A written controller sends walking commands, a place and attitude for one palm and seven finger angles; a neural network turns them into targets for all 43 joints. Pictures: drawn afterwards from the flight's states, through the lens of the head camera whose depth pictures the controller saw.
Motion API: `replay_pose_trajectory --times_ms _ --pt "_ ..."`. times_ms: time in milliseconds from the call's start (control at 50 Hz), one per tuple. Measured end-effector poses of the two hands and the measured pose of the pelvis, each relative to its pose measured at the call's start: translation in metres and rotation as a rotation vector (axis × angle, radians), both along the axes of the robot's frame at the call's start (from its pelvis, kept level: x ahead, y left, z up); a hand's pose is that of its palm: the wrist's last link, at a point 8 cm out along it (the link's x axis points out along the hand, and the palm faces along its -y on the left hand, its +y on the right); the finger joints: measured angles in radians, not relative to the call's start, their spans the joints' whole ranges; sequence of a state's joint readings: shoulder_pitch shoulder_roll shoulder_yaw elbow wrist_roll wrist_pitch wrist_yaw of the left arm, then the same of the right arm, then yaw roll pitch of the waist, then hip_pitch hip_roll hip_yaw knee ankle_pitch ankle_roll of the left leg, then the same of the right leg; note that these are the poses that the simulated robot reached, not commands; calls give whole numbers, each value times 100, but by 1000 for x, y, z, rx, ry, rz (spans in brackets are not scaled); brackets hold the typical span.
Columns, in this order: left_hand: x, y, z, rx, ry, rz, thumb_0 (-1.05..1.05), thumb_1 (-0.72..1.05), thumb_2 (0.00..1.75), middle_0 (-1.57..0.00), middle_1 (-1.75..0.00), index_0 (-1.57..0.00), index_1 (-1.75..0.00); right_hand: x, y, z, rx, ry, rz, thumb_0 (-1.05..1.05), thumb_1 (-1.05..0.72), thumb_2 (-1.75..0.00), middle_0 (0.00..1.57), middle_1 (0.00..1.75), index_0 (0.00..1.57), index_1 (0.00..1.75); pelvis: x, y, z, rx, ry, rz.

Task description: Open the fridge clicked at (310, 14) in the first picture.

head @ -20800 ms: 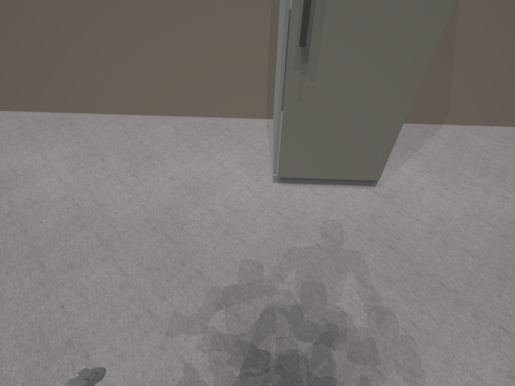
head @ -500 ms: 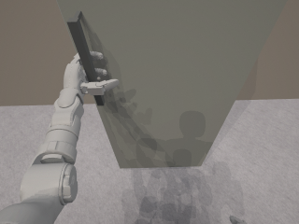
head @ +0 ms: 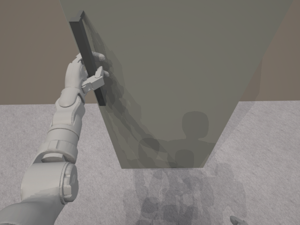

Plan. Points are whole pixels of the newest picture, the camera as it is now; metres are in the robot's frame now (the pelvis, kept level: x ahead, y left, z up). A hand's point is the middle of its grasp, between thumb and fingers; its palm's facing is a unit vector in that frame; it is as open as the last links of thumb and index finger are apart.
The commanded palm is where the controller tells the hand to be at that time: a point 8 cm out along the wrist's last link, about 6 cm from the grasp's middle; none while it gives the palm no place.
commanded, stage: grip the handle and tug to test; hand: left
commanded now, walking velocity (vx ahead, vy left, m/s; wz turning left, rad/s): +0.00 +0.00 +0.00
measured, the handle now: (93, 65) +0.50 +0.17 +0.16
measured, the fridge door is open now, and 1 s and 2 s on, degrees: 0 0 16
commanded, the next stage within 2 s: pull the door a little, standing still in 0.54 s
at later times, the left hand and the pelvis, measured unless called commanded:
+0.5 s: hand (100, 78) +0.45 +0.15 +0.15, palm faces +0.03 -1.00 +0.00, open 5.4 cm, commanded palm +0.40 +0.19 +0.15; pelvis +0.01 +0.00 +0.00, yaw -2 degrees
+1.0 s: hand (99, 80) +0.44 +0.15 +0.16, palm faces +0.05 -1.00 +0.00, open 5.7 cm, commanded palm +0.38 +0.19 +0.15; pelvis +0.05 +0.01 +0.01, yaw -3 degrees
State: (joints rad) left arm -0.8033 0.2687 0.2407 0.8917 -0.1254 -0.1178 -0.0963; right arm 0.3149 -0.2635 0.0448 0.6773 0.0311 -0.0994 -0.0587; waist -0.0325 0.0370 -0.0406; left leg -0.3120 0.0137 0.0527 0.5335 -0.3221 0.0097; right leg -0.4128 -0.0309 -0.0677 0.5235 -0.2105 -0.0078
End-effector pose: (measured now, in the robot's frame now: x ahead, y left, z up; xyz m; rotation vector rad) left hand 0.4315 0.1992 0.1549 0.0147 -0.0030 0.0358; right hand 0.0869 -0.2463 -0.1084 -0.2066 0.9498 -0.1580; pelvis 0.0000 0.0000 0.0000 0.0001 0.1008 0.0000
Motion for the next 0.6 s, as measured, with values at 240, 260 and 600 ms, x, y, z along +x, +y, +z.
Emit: replay_pose_trajectory --times_ms 240,260,600 --pt "0 0 0 -3 0 -5 1 76 83 -43 -140 -41 -140 -1 0 2 1 -13 -16 1 -90 -90 20 30 20 30 0 1 0 0 -1 -11" --pt "0 0 0 -4 0 -6 1 76 83 -43 -140 -41 -140 -1 0 2 2 -15 -19 1 -90 -90 20 30 20 30 0 1 0 0 -2 -13" --pt "-4 -1 -1 -18 -14 -4 2 79 80 -36 -140 -35 -140 30 3 11 21 -68 -54 1 -90 -90 20 30 20 30 23 6 4 -7 -8 -46"
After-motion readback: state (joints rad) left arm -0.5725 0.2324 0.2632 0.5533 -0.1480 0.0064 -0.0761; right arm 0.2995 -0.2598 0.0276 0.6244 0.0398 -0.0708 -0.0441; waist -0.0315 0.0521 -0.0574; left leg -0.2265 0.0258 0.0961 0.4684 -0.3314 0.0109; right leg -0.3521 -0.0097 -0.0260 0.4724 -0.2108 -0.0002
